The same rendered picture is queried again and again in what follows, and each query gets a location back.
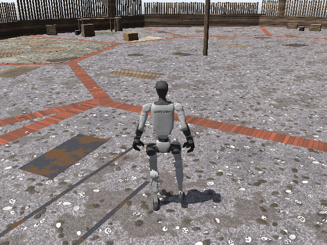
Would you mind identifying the left robot upper arm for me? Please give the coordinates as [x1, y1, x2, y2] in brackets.
[138, 103, 152, 131]

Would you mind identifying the robot left forearm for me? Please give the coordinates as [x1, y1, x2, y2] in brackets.
[133, 124, 143, 143]

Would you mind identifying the robot right forearm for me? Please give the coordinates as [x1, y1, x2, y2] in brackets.
[183, 123, 194, 143]

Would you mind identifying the robot right thigh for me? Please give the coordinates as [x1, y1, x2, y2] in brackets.
[170, 141, 182, 168]

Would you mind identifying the right robot upper arm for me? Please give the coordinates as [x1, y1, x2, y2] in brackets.
[173, 103, 188, 131]

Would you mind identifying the left robot hand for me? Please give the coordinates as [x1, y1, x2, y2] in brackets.
[132, 141, 144, 151]

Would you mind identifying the right robot hand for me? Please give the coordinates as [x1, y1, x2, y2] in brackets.
[183, 142, 195, 153]

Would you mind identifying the left robot foot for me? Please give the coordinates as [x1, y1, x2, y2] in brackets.
[153, 198, 160, 211]

